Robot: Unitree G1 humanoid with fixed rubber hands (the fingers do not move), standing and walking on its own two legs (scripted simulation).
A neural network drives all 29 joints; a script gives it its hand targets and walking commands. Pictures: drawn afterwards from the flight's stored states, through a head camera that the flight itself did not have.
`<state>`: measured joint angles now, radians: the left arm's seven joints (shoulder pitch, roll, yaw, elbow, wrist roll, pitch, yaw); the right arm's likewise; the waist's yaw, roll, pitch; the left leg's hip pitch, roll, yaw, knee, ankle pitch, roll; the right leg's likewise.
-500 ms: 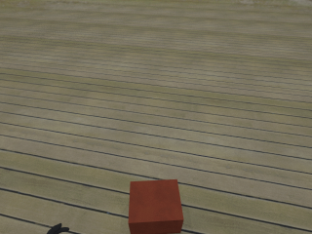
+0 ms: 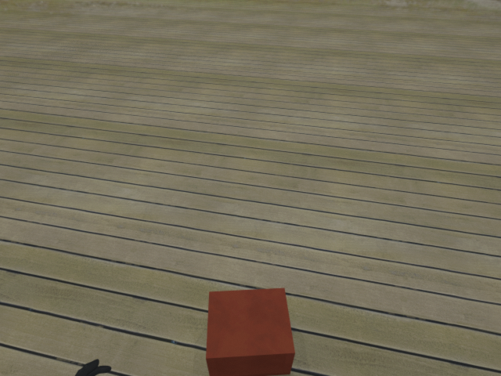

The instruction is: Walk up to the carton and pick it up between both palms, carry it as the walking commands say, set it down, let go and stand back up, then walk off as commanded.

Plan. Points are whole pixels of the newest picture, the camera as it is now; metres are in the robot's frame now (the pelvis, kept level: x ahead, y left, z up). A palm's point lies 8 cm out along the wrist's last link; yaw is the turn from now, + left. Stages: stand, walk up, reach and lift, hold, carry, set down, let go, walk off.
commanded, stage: walk off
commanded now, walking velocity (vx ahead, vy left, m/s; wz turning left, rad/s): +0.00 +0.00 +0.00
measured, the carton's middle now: (248, 332) +0.52 -0.01 -0.67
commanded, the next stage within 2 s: stand in 0.50 s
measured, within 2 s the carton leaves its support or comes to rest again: neither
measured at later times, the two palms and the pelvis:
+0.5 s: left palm out of the picture +0.12 +0.18 -0.09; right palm out of the picture +0.04 -0.36 -0.11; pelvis +0.00 -0.08 -0.01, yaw -5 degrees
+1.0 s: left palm out of the picture +0.04 +0.05 -0.10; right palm out of the picture -0.10 -0.48 -0.10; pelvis -0.08 -0.20 +0.00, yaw -9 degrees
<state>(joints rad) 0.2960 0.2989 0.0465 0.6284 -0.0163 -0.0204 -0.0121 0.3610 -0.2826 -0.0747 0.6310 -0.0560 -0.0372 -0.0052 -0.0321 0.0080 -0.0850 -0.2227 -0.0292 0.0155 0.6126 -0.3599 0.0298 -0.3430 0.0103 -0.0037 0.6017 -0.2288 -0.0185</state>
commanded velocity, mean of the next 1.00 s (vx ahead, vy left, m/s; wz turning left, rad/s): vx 0.00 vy -0.13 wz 0.00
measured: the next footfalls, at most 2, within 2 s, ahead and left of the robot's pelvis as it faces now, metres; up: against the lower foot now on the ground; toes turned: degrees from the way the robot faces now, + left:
right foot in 0.50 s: +0.06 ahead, -0.18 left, +0.00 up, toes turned -6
left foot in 0.92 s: +0.00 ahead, -0.05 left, +0.00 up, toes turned +1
